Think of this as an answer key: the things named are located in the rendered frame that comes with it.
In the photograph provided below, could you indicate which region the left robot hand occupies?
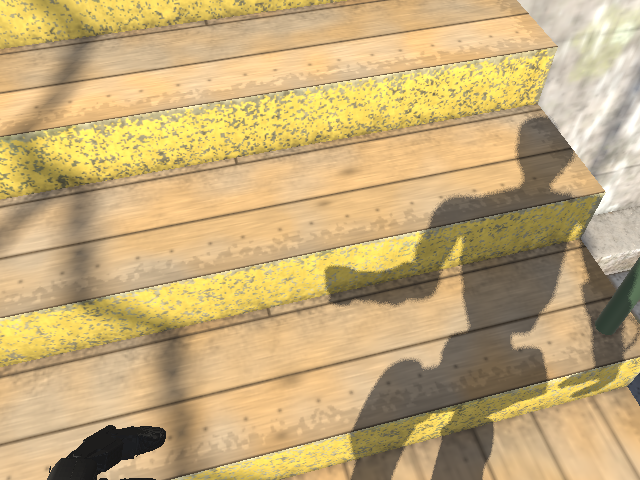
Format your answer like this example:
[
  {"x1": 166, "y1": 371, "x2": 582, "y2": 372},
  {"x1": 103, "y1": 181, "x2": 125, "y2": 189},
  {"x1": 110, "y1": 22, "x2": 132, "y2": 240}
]
[{"x1": 47, "y1": 425, "x2": 166, "y2": 480}]

